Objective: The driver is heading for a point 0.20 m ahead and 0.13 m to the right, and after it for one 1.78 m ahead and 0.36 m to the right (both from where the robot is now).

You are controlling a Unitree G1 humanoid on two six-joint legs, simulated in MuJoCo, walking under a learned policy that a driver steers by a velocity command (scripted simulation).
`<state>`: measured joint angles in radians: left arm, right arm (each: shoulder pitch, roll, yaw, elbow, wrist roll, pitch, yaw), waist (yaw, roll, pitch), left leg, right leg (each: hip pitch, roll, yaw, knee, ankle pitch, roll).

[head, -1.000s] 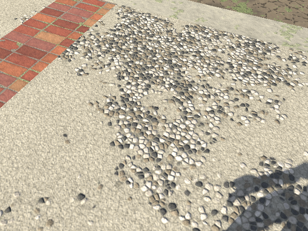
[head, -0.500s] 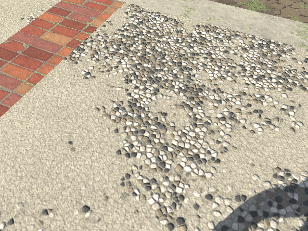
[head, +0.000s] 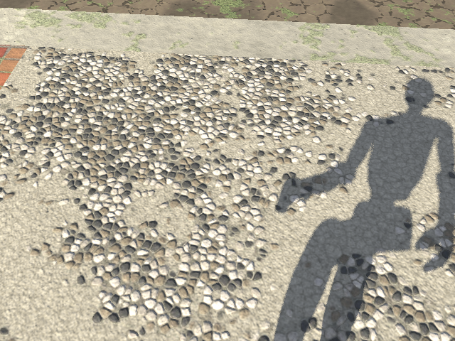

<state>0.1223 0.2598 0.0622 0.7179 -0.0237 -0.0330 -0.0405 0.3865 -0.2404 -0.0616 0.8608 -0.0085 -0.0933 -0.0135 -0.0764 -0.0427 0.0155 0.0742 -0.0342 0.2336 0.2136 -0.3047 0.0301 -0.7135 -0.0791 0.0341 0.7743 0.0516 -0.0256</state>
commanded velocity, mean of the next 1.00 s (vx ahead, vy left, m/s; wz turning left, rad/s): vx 0.12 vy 0.00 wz -0.48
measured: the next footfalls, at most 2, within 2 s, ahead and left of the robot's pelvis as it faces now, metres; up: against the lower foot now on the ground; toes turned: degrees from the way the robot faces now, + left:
right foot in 0.14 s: +0.26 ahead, -0.11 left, +0.00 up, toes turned -7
left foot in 0.64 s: +0.36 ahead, +0.08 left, +0.00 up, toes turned -29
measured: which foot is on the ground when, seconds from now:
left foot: down 0.00-0.12, up 0.14-0.62, down 0.64-1.00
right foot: up 0.00-0.12, down 0.14-0.64, up 0.66-0.98, down 1.00-1.00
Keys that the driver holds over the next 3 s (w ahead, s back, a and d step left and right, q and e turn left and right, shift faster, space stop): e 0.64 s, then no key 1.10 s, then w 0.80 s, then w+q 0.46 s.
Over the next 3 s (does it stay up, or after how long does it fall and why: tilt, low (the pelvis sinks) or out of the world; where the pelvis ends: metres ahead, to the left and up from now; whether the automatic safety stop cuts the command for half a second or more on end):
stays up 0.75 -0.26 -0.01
